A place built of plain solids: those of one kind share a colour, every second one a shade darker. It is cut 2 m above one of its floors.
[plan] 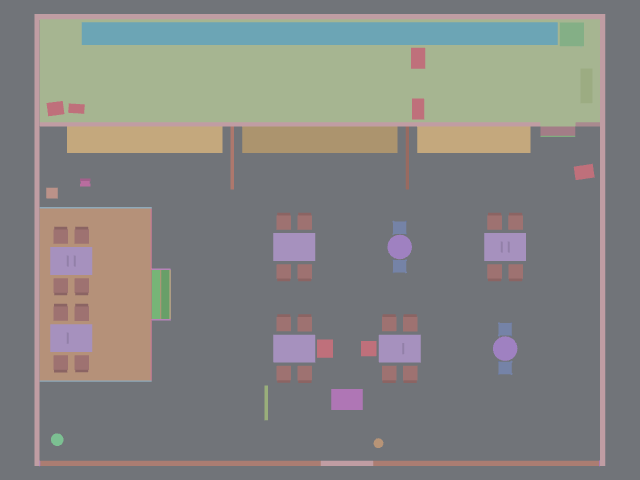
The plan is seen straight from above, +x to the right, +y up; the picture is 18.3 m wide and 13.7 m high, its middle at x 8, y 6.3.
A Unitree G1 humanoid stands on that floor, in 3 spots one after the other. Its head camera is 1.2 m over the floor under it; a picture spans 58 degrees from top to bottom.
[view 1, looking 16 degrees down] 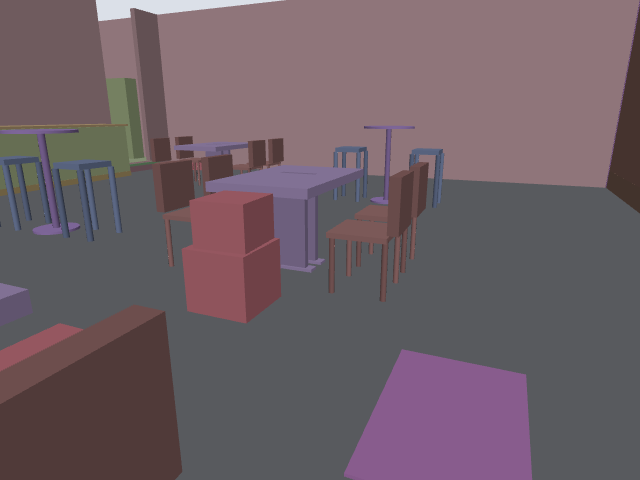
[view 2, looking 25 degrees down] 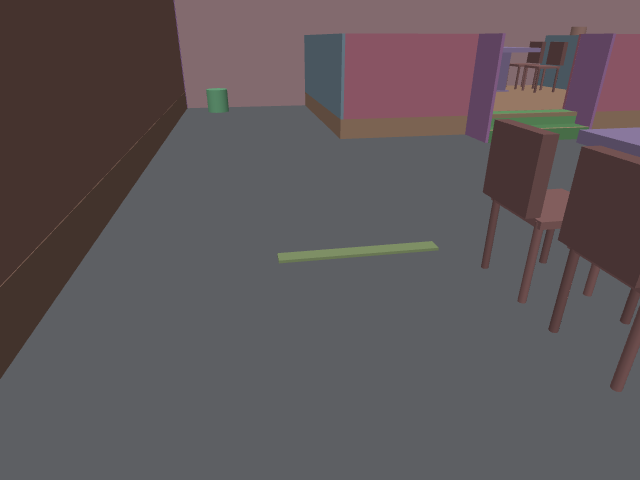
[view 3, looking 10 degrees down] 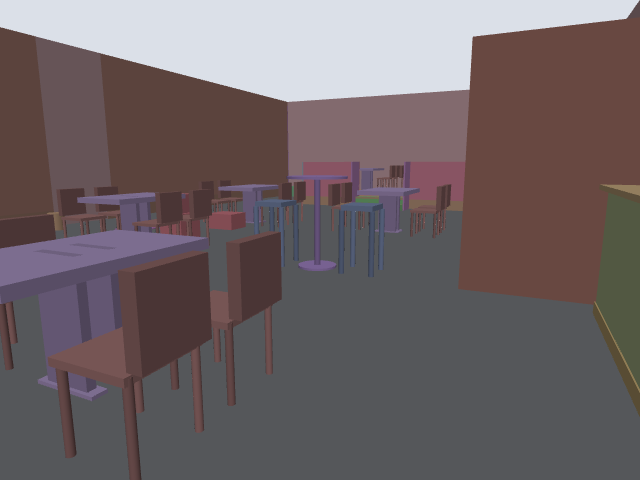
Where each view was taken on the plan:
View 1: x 7.17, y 1.65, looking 23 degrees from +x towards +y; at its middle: ground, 4.35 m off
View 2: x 8.77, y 1.00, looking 170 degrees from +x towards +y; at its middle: ground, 2.84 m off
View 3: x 14.79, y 8.24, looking -155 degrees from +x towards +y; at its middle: bar_table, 5.06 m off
